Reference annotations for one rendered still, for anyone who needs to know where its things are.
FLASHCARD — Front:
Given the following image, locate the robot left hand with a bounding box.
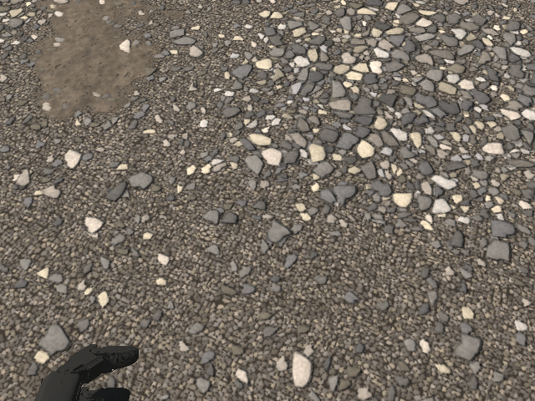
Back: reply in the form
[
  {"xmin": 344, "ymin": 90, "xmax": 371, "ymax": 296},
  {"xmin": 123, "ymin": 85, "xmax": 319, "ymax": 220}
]
[{"xmin": 34, "ymin": 343, "xmax": 139, "ymax": 401}]

